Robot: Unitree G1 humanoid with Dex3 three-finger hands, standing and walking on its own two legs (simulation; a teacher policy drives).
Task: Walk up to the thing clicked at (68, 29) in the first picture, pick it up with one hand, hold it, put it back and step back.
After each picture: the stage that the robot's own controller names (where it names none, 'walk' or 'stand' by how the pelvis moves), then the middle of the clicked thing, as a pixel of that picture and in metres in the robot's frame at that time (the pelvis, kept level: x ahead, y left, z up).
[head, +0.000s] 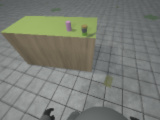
stand; (68, 26) +1.05 +0.33 +0.02
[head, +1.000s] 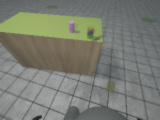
walk; (71, 27) +0.94 +0.24 +0.04
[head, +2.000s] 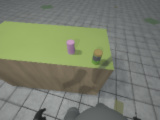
stand; (70, 47) +0.57 +0.19 +0.03
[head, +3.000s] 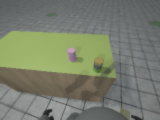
stand; (72, 55) +0.52 +0.20 +0.02
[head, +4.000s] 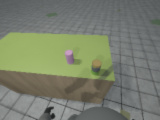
stand; (69, 57) +0.50 +0.20 +0.02
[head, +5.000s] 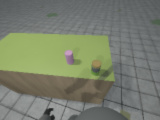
stand; (69, 57) +0.49 +0.20 +0.02
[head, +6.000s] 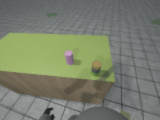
stand; (69, 58) +0.49 +0.20 +0.02
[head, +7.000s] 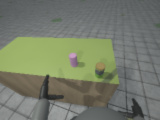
rise first; (73, 60) +0.48 +0.19 +0.02
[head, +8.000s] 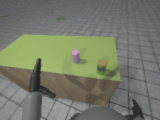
go down; (75, 57) +0.51 +0.18 +0.02
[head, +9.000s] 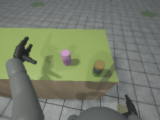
go down; (66, 57) +0.46 +0.17 +0.03
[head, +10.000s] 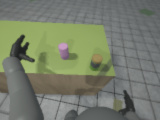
close in; (64, 51) +0.49 +0.18 +0.05
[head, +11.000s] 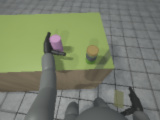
close; (57, 45) +0.50 +0.19 +0.08
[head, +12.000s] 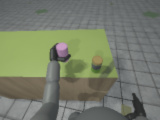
lift; (63, 53) +0.42 +0.18 +0.15
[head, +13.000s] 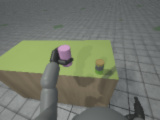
lift; (65, 56) +0.33 +0.17 +0.23
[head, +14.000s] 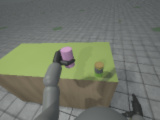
hold; (68, 57) +0.34 +0.16 +0.22
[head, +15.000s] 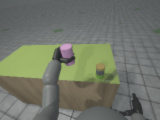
hold; (68, 55) +0.33 +0.15 +0.25
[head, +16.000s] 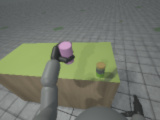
crouch; (67, 53) +0.33 +0.15 +0.26
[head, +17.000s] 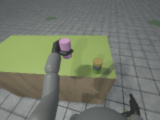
crouch; (66, 48) +0.42 +0.17 +0.20
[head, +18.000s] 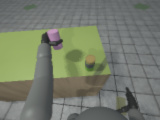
lower; (55, 39) +0.52 +0.19 +0.17
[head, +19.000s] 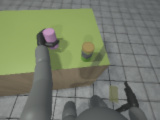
lower; (51, 39) +0.54 +0.18 +0.09
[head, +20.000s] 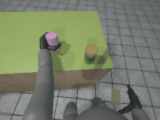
lower; (53, 42) +0.52 +0.19 +0.08
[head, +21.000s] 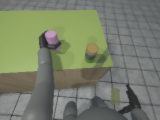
lower; (53, 41) +0.53 +0.19 +0.09
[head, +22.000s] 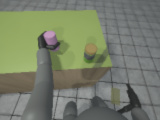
rest; (52, 41) +0.52 +0.20 +0.09
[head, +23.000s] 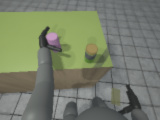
withdraw; (54, 43) +0.52 +0.19 +0.08
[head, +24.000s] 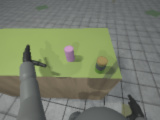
sink last; (69, 54) +0.48 +0.17 +0.06
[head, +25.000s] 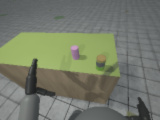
stand; (75, 52) +0.54 +0.19 +0.05
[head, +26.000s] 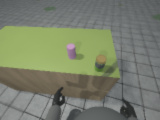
stand; (71, 51) +0.51 +0.18 +0.05
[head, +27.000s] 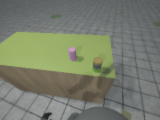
stand; (72, 54) +0.54 +0.19 +0.02
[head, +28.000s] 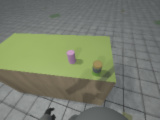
stand; (71, 57) +0.50 +0.19 +0.02
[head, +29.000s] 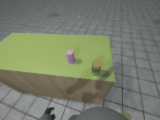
stand; (70, 56) +0.50 +0.20 +0.02
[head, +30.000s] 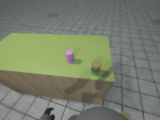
stand; (70, 57) +0.50 +0.20 +0.02
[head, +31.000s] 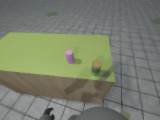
stand; (70, 57) +0.50 +0.20 +0.02
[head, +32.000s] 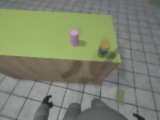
walk; (74, 38) +0.59 +0.15 +0.03
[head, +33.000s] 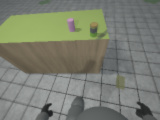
walk; (71, 25) +0.83 +0.24 +0.05
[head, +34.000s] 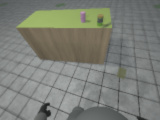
stand; (83, 17) +1.15 +0.18 +0.04
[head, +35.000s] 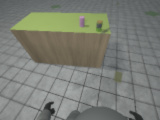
stand; (81, 21) +1.10 +0.16 +0.02
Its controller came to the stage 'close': yes
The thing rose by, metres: 0.23
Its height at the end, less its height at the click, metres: +0.00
